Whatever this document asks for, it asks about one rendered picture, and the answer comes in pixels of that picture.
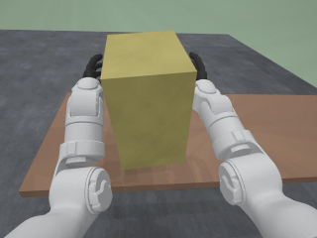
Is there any robot left hand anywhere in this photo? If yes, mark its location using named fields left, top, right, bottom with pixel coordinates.
left=82, top=54, right=103, bottom=84

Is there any right robot forearm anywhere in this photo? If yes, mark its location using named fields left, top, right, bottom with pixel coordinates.
left=192, top=79, right=283, bottom=187

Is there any left robot forearm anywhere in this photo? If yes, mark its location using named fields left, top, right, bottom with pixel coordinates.
left=49, top=77, right=105, bottom=204

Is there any carton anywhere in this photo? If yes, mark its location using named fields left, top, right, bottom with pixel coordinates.
left=100, top=31, right=197, bottom=171

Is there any robot right hand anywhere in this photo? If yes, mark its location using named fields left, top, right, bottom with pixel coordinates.
left=189, top=52, right=207, bottom=81

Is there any robot right upper arm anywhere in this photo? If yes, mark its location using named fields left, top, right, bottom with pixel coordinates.
left=218, top=153, right=317, bottom=238

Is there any table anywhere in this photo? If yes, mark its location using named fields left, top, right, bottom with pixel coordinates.
left=18, top=92, right=317, bottom=198

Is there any robot left upper arm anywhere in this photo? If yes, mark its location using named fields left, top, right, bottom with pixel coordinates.
left=4, top=167, right=113, bottom=238

